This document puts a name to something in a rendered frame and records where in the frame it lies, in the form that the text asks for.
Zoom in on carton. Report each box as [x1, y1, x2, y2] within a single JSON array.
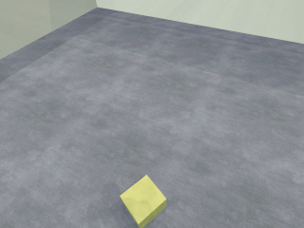
[[120, 175, 167, 228]]

